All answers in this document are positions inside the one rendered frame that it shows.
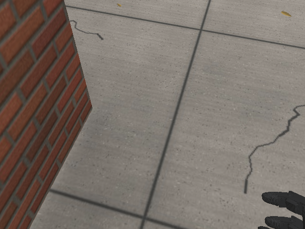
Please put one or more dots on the robot right hand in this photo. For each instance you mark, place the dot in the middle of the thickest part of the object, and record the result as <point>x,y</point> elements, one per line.
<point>293,202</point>

